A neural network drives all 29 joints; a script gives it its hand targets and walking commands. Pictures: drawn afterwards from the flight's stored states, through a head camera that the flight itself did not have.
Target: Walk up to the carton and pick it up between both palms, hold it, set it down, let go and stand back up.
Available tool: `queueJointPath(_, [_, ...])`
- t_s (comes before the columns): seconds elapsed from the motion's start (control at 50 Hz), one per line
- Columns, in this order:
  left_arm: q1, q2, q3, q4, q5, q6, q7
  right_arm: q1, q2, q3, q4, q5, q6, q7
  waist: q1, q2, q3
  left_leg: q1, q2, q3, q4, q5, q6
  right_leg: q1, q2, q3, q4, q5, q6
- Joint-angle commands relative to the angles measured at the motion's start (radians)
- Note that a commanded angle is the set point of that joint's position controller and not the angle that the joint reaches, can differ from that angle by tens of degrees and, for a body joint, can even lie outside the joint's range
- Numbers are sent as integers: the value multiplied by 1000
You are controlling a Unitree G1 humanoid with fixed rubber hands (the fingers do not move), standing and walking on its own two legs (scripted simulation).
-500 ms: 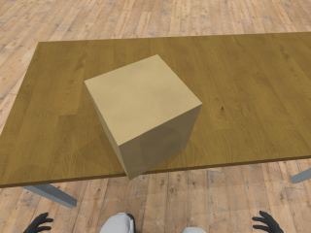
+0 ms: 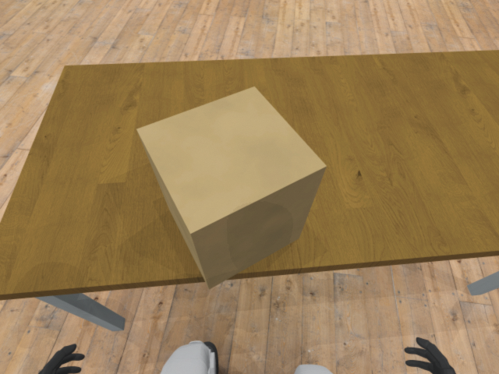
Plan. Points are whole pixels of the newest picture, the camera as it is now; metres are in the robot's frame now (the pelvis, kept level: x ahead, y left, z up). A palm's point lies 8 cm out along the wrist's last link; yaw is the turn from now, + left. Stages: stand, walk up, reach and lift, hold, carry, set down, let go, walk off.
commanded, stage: walk up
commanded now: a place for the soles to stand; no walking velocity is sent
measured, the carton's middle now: (230, 192) +0.40 +0.04 +0.00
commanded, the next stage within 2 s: none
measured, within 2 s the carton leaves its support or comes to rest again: neither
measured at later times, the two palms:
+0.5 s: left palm out of the picture +0.04 +0.33 -0.09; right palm out of the picture +0.12 -0.31 -0.12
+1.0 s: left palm out of the picture +0.11 +0.34 -0.09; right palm out of the picture +0.12 -0.25 -0.12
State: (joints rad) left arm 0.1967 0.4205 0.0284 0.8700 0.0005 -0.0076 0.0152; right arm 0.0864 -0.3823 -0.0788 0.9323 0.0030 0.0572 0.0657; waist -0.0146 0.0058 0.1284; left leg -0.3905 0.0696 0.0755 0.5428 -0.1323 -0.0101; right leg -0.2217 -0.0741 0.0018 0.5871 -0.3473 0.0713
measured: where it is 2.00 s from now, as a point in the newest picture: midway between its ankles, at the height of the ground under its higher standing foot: outside the picture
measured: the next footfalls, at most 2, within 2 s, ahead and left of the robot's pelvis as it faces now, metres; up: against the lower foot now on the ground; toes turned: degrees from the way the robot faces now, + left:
left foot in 0.60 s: +0.02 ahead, +0.15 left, +0.00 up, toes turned +5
right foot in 0.78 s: +0.03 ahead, -0.08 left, +0.00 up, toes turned +6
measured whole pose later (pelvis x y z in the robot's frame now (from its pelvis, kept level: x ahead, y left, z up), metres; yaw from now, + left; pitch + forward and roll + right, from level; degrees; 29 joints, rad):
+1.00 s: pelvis +0.00 +0.04 -0.01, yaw +4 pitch -3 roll +1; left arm 0.14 0.36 0.00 0.77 -0.01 -0.02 0.03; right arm 0.14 -0.37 -0.07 0.88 0.01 0.03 0.02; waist -0.01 0.02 0.13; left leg -0.25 -0.06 -0.06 0.68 -0.38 0.01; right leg -0.25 -0.07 -0.04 0.71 -0.41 0.03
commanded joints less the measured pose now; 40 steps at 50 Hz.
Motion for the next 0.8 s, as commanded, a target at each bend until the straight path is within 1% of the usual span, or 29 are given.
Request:
queueJointPath(0.0, [45, 288, 74, -76, 0, -23, 24, -12, -245, -58, -89, -10, -15, 3, 0, -26, -168, 214, 62, -103, -52, 22, 50, -120, -94, 84, -167, 115, -111])
queueJointPath(0.06, [49, 291, 74, -88, -2, -20, 28, -1, -243, -59, -92, -12, -11, 3, 1, -34, -173, 217, 62, -105, -40, 61, 56, -114, -98, 80, -148, 135, -113])
queueJointPath(0.12, [57, 275, 71, -94, -1, -14, 30, -2, -259, -65, -98, -13, -7, 4, 2, 2, -173, 215, 92, -134, -77, 19, 78, -125, -66, 37, -103, 68, -102])
queueJointPath(0.16, [73, 254, 67, -91, -1, -10, 31, -3, -270, -70, -103, -12, -3, 3, -3, 61, -173, 189, 130, -173, -137, -28, 114, -117, -15, -8, -20, -5, -88])
queueJointPath(0.2, [127, 227, 66, -77, -6, -5, 33, -19, -283, -73, -113, -15, 1, -1, 10, 157, -186, 129, 179, -217, -212, -96, 165, -59, 50, -74, 126, -52, -78])
queueJointPath(0.24, [201, 214, 67, -65, -6, -1, 37, -60, -283, -73, -141, -20, 6, -7, 33, 195, -197, 61, 194, -219, -220, -113, 189, -16, 56, -68, 208, -95, -86])
queueJointPath(0.26, [231, 212, 69, -61, -5, -3, 39, -78, -284, -74, -149, -21, 10, -9, 47, 199, -202, 36, 187, -202, -203, -132, 183, 2, 46, -56, 192, -86, -97])
queueJointPath(0.28, [260, 213, 68, -57, -1, -8, 40, -90, -273, -72, -159, -20, 12, -9, 64, 176, -198, 3, 163, -178, -156, -155, 157, 15, 11, -13, 110, -56, -111])
queueJointPath(0.3, [265, 244, 72, -62, 7, -15, 41, -87, -245, -66, -162, -18, 15, -5, 75, 70, -169, -11, 87, -121, -21, -198, 89, -27, -101, 148, -115, -97, -143])
queueJointPath(0.32, [202, 332, 92, -89, 16, -19, 40, -91, -199, -56, -185, -13, 17, 0, 68, -151, -123, -59, -58, -53, 174, -263, 26, -96, -258, 407, -306, -101, -204])
queueJointPath(0.34, [90, 395, 106, -135, 32, -20, 42, -74, -195, -60, -189, -17, 21, -5, 64, -230, -87, -57, -115, -115, 406, -404, 14, -185, -350, 521, -350, -73, -299])
queueJointPath(0.36, [44, 395, 109, -170, 49, -25, 43, -51, -214, -71, -201, -22, 28, -12, 47, -225, -76, -67, -91, -207, 533, -421, 22, -217, -364, 519, -315, -6, -338])
queueJointPath(0.38, [32, 374, 111, -183, 51, -28, 45, -27, -217, -78, -203, -22, 27, -13, 32, -179, -65, -86, -78, -221, 575, -406, 19, -182, -341, 431, -242, 143, -343])
queueJointPath(0.42, [23, 324, 96, -192, 44, -26, 54, 42, -190, -84, -185, -20, 13, -15, 3, -177, -96, -108, -92, -234, 575, -379, 14, -27, -279, 237, -90, 563, -326])
queueJointPath(0.44, [57, 313, 97, -195, 39, -26, 59, 50, -181, -84, -194, -30, 10, -13, 9, -181, -119, -141, -84, -227, 505, -374, 13, 68, -267, 188, -36, 660, -310])
queueJointPath(0.48, [92, 296, 102, -207, 37, -20, 62, 17, -174, -75, -212, -43, 5, -10, 32, -246, -112, -117, -58, -187, 313, -369, 12, 114, -252, 159, 10, 687, -265])
queueJointPath(0.5, [87, 296, 103, -218, 30, -13, 60, 29, -178, -74, -217, -41, 0, -9, 23, -277, -112, -39, -43, -130, 176, -351, 17, 89, -239, 134, 51, 677, -232])
queueJointPath(0.52, [80, 292, 98, -227, 20, -5, 55, 71, -187, -74, -202, -38, -9, -9, -1, -267, -134, 91, -55, -84, 0, -245, 26, 38, -208, 90, 130, 607, -194])
queueJointPath(0.54, [114, 279, 86, -227, 7, -2, 50, 112, -224, -85, -191, -37, -22, -14, -25, -194, -177, 260, -35, -118, -125, -46, 52, -58, -171, 43, 252, 487, -143])
queueJointPath(0.56, [177, 222, 69, -240, -2, -6, 43, 122, -303, -107, -190, -44, -29, -20, -13, 33, -241, 419, 105, -345, -98, 234, 114, -212, -101, -20, 423, 247, -83])
queueJointPath(0.58, [174, 162, 58, -249, -7, -4, 49, 72, -335, -106, -217, -32, -30, -23, 17, 219, -212, 471, 185, -507, -28, 635, 204, -392, 32, -45, 500, -322, -45])
queueJointPath(0.6, [104, 204, 75, -259, -35, 10, 78, 145, -310, -88, -227, -26, -34, -29, -67, 207, -257, 316, 278, -561, -62, 576, 333, -263, 39, 66, 546, -362, -43])
queueJointPath(0.62, [53, 219, 78, -247, -28, 14, 84, 107, -289, -94, -238, -18, -29, -32, -66, 172, -163, 164, 262, -578, -104, 415, 344, -229, 31, 88, 539, -327, -46])
queueJointPath(0.64, [65, 220, 82, -228, -23, 10, 76, 65, -263, -90, -260, -23, -20, -38, -53, 151, -119, 106, 200, -469, -103, 305, 315, -197, 11, 68, 491, -294, -52])
queueJointPath(0.66, [96, 197, 77, -206, -22, 4, 66, 27, -240, -79, -271, -31, -13, -46, -25, 165, -120, 138, 156, -399, -88, 236, 280, -197, -2, 57, 421, -264, -60])
queueJointPath(0.72, [172, 171, 63, -166, -12, -14, 59, -31, -214, -57, -273, -10, -13, -53, 39, 167, -178, 171, 111, -315, 49, 359, 185, -41, 15, 1, 24, -46, -72])
queueJointPath(0.74, [160, 184, 62, -162, -3, -24, 59, -19, -189, -41, -262, 6, -16, -49, 44, 135, -206, 105, 98, -309, 89, 270, 128, 78, -14, 59, -130, 120, -80])
queueJointPath(0.76, [105, 249, 76, -171, 18, -34, 55, 8, -132, -18, -253, 26, -30, -47, 31, -46, -240, 26, 21, -275, 185, 142, 47, 159, -158, 283, -192, 210, -123])
queueJointPath(0.78, [19, 286, 81, -192, 14, -36, 44, 53, -110, -8, -231, 22, -34, -49, -1, -132, -211, 17, -86, -199, 224, -121, -9, 105, -292, 416, -216, 309, -196])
